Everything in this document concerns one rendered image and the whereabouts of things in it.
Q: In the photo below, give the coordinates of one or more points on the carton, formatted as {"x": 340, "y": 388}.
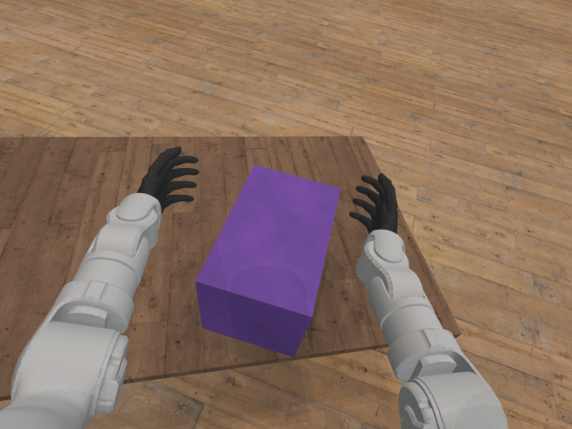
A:
{"x": 260, "y": 280}

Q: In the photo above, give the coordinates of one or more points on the left robot hand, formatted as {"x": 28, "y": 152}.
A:
{"x": 157, "y": 182}

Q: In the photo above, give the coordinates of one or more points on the right robot hand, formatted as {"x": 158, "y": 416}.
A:
{"x": 384, "y": 214}

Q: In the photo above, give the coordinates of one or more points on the table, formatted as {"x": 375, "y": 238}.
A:
{"x": 55, "y": 194}

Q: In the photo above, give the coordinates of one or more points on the right robot upper arm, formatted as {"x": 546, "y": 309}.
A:
{"x": 449, "y": 401}

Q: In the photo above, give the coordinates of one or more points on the right robot forearm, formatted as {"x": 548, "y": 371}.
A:
{"x": 418, "y": 345}

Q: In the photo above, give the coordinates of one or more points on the left robot upper arm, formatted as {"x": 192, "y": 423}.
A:
{"x": 73, "y": 372}

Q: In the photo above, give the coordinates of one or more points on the left robot forearm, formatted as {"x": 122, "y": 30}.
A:
{"x": 102, "y": 291}

